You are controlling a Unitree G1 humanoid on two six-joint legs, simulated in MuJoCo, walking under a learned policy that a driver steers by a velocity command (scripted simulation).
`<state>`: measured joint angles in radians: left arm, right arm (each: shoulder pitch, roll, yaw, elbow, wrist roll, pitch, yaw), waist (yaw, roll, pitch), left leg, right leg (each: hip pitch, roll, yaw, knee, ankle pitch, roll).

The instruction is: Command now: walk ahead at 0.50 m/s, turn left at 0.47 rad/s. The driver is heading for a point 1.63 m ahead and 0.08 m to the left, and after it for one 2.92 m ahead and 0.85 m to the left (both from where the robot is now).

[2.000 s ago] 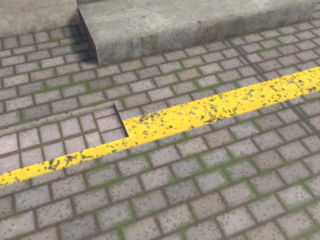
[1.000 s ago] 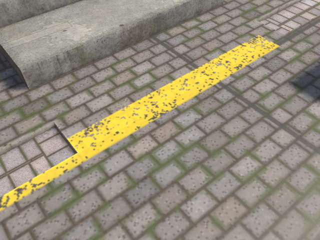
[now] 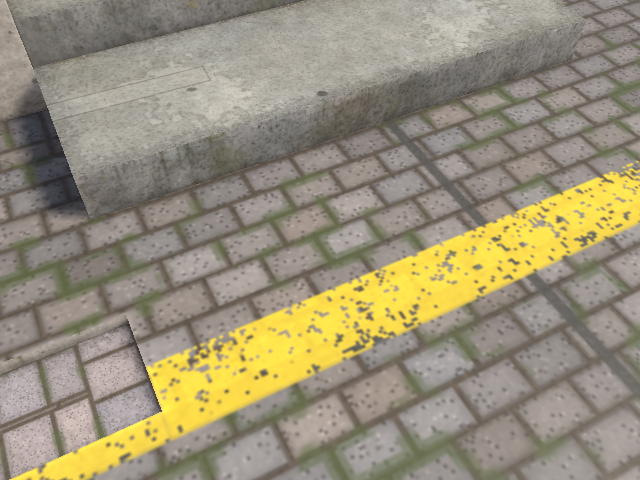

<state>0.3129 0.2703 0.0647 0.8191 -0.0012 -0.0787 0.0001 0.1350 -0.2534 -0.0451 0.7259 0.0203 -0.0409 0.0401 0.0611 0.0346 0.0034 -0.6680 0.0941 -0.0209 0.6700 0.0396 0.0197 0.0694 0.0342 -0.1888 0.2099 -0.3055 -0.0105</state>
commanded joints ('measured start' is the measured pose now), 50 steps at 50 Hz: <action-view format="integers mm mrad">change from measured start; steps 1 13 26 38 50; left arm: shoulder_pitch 11 -80 -387 -96 48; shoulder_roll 188 121 85 95 181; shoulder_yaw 51 9 -11 -1 21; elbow -30 -125 -201 -104 -5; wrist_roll -15 5 -6 12 -21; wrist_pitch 16 -30 -40 -24 -3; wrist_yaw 10 -3 -42 -28 -8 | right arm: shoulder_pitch -139 110 264 156 -132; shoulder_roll -73 -129 -186 -137 -70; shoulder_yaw -15 -43 -54 -31 -4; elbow -134 -110 11 -52 -127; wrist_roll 0 -21 -3 -10 -4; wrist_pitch -17 -32 -22 -35 -47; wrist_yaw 19 -25 -47 -41 -18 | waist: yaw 9 -48 -152 -59 28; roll -87 5 32 -115 -90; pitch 85 -83 49 -25 45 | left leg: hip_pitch -57 534 684 26 53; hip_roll -24 96 115 19 -13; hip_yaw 56 -299 -186 -69 3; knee -56 -437 -404 493 -94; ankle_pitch -137 59 51 -336 39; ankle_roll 44 280 191 5 -28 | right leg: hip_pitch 47 -707 -739 -221 -149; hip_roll -323 -168 -90 -262 -237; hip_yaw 58 249 213 510 287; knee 30 928 304 -13 -39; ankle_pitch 542 32 369 141 326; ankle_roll -135 27 -7 -228 -195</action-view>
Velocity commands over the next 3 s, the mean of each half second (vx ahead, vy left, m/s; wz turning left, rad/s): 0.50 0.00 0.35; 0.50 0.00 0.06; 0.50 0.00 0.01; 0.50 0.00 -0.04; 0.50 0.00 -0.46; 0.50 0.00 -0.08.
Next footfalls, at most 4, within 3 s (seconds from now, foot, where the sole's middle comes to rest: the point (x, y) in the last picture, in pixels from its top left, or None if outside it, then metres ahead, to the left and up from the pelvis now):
0.10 left None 0.23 0.13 -0.77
0.62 right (361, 443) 0.57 -0.03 -0.77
1.14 left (240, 339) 0.81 0.26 -0.77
1.62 right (321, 257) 1.07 0.09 -0.77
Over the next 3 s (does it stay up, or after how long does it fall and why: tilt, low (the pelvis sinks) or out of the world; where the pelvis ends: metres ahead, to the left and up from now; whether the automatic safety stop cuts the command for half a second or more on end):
stays up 1.67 0.06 0.15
